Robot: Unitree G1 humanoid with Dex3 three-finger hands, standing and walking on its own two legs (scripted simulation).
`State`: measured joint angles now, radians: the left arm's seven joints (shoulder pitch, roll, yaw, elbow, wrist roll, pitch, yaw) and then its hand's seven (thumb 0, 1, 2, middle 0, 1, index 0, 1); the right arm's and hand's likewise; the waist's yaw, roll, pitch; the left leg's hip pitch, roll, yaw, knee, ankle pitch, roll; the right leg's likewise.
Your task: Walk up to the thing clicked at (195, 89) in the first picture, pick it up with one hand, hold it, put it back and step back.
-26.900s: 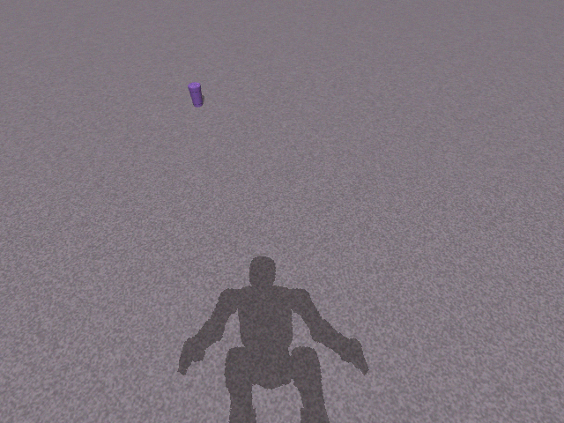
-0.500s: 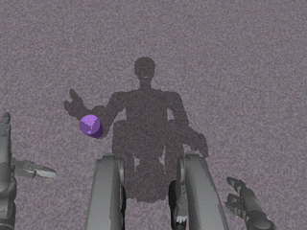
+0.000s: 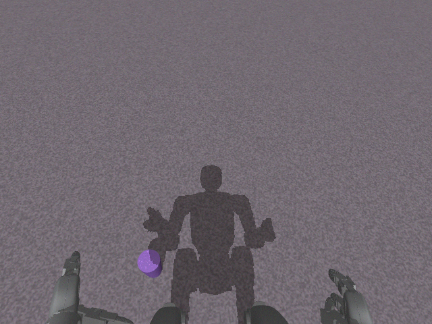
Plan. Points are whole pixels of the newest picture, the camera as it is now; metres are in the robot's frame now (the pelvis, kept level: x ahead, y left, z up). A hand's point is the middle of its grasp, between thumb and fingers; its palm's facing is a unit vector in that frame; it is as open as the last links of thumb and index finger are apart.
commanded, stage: home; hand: left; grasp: from the side
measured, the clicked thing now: (151, 265) +0.39 +0.22 -0.61
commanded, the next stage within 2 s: stand in 1.90 s
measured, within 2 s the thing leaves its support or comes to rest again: neither
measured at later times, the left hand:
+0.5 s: hand (104, 309) +0.18 +0.18 -0.02, palm faces +0.12 -0.94 -0.31, open 17.5 cm
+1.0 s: hand (115, 311) +0.18 +0.17 -0.01, palm faces +0.10 -0.95 -0.30, open 17.4 cm
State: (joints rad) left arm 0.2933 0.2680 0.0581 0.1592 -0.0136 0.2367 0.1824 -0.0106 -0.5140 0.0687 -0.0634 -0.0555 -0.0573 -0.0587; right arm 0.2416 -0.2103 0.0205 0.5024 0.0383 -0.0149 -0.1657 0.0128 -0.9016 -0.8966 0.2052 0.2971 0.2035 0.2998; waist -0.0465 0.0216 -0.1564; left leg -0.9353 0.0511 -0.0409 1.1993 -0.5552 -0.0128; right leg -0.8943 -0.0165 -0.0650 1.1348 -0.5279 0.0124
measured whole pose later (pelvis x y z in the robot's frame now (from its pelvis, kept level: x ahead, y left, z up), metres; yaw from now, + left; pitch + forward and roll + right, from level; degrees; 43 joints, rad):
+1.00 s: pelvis +0.01 -0.02 +0.04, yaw +1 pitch +8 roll -1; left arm 0.45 0.20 -0.02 0.02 -0.01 0.27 0.14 -0.01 -0.53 0.06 -0.06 -0.05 -0.05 -0.06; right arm 0.28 -0.21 0.02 0.51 0.01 -0.12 -0.18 0.02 -0.90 -0.90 0.20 0.30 0.20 0.30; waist -0.02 0.04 -0.10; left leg -0.61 0.05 -0.03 0.95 -0.47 -0.03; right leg -0.59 -0.01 -0.06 0.91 -0.46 -0.01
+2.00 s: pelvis +0.01 -0.01 +0.04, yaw +1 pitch +7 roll -2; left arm 0.45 0.21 -0.01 0.01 -0.01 0.26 0.13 -0.01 -0.51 0.07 -0.06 -0.06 -0.06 -0.06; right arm 0.28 -0.20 0.03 0.52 0.01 -0.13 -0.18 0.02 -0.90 -0.90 0.21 0.30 0.20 0.30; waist -0.01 0.04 -0.09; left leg -0.60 0.05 -0.02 0.95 -0.47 -0.02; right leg -0.57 -0.02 -0.06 0.90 -0.45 0.01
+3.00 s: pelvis +0.00 +0.00 +0.10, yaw +0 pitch -3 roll +0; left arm 0.17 0.31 0.00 1.12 0.03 0.00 0.02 0.00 0.90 0.90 -0.21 -0.30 -0.20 -0.30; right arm 0.16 -0.30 -0.02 1.10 -0.03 -0.01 -0.01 0.01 -0.91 -0.89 0.20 0.30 0.20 0.30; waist 0.01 0.02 0.05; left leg -0.13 0.00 0.02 0.39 -0.20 0.00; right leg -0.14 -0.05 -0.03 0.41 -0.21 0.03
